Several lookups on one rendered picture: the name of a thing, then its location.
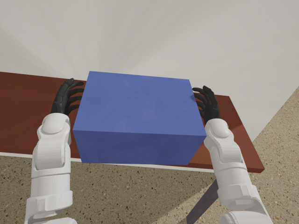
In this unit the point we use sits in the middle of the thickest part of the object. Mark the right robot upper arm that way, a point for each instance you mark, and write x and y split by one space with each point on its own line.
244 217

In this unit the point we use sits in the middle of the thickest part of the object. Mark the right robot forearm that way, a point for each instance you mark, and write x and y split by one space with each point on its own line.
235 188

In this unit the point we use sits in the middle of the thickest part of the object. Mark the table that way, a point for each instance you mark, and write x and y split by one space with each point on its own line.
25 100

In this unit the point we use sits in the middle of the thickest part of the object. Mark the robot right hand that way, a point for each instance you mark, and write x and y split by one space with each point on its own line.
210 109

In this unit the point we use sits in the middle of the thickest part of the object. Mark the carton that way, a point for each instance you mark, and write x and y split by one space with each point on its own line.
134 119

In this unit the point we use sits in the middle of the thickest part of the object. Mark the left robot forearm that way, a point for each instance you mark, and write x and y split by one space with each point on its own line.
51 168

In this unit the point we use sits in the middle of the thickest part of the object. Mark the robot left hand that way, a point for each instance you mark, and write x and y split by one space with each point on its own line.
63 100

